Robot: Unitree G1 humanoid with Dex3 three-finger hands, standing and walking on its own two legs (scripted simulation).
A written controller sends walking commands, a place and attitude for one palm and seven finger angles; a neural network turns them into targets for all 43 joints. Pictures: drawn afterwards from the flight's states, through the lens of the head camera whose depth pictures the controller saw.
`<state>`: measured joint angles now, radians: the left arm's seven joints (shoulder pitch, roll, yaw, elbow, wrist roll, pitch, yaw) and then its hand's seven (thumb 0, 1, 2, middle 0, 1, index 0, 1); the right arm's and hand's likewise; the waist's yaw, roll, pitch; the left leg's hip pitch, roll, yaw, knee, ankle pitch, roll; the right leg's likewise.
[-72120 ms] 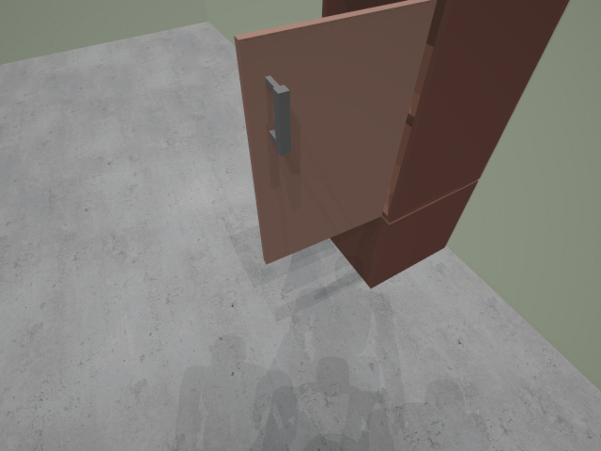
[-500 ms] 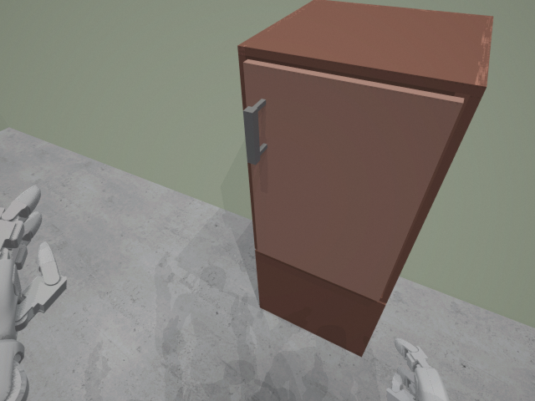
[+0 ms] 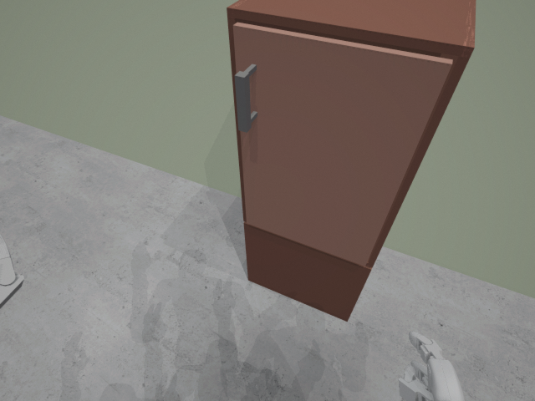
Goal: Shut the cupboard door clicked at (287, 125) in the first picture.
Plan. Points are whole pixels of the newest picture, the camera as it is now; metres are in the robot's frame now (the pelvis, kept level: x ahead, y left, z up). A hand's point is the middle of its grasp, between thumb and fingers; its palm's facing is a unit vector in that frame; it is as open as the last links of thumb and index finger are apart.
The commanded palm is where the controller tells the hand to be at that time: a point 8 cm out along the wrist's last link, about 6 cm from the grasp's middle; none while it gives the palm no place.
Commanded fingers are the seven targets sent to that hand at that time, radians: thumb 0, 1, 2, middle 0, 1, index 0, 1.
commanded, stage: step back with the hand held close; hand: left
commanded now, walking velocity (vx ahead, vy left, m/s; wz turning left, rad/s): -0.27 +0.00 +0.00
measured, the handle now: (248, 98) +0.65 +0.09 +0.13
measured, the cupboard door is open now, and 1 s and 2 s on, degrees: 0 0 0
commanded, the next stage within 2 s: stop stepping back and stand still in 0.56 s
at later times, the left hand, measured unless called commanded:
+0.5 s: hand out of the picture +0.09 +0.26 +0.19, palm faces +0.55 -0.67 -0.50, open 7.4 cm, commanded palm +0.01 +0.29 +0.19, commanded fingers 0.00 0.90 0.90 -0.20 -0.30 -0.20 -0.30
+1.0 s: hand out of the picture -0.08 +0.25 +0.21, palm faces +0.64 -0.70 -0.32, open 7.4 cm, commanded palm -0.15 +0.27 +0.19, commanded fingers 0.00 0.90 0.90 -0.20 -0.30 -0.20 -0.30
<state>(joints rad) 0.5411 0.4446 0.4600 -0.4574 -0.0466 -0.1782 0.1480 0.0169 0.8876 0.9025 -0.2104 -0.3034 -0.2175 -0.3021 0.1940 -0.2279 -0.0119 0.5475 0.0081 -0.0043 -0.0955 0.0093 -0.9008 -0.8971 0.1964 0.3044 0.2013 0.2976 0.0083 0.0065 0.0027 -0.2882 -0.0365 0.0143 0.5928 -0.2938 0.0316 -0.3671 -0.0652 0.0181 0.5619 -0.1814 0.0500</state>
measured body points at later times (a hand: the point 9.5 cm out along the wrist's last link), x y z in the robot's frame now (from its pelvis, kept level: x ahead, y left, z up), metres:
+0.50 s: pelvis -0.10 -0.02 -0.02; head -0.10 -0.02 +0.43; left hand +0.05 +0.29 +0.22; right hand +0.05 -0.27 -0.10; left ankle +0.01 +0.11 -0.72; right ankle +0.07 -0.15 -0.72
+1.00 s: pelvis -0.25 -0.05 +0.00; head -0.29 -0.04 +0.45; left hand -0.12 +0.29 +0.22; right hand -0.07 -0.23 -0.07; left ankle -0.21 +0.10 -0.72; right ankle -0.24 -0.15 -0.68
